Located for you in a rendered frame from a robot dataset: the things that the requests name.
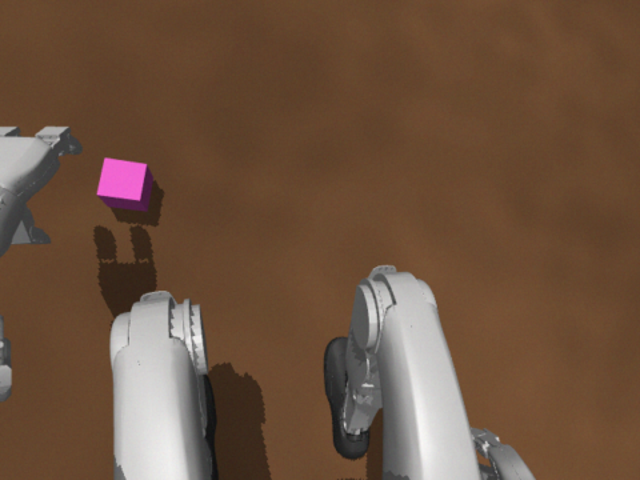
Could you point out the right robot foot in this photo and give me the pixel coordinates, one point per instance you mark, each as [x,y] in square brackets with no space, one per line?
[335,378]

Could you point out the cube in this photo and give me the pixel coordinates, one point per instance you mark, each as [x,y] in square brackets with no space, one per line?
[125,184]

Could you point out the left robot arm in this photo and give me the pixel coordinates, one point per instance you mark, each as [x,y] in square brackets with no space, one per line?
[11,214]

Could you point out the left robot foot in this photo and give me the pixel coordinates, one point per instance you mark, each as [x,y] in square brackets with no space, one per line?
[210,428]

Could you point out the left robot hand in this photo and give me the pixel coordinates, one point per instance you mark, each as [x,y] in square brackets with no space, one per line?
[27,164]

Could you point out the right robot hand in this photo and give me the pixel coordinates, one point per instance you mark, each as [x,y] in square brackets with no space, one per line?
[506,464]

